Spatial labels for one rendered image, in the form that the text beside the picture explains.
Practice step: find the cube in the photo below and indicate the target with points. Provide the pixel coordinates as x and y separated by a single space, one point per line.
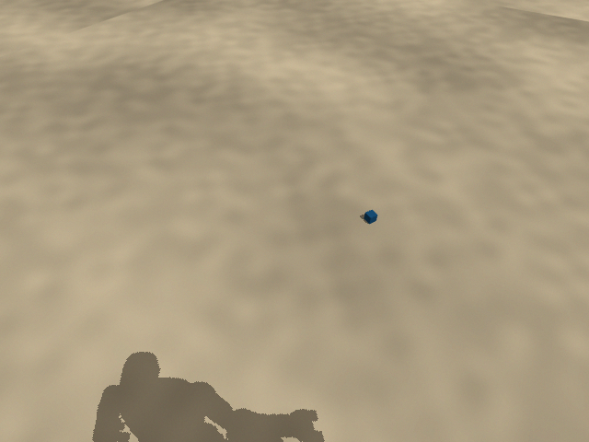
370 217

